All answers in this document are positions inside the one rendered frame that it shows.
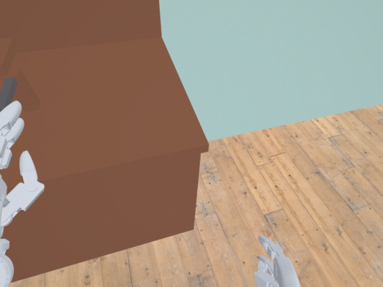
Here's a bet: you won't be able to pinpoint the right robot hand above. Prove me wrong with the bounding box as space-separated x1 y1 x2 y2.
254 235 300 287

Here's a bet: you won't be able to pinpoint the left robot hand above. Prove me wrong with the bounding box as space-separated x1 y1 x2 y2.
0 100 44 238

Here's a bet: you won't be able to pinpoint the tap lever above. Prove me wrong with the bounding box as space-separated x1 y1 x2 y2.
0 77 17 112

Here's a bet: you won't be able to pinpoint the counter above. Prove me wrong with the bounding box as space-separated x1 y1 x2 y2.
0 0 209 283

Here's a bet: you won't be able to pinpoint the left robot forearm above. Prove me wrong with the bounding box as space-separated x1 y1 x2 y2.
0 239 14 287

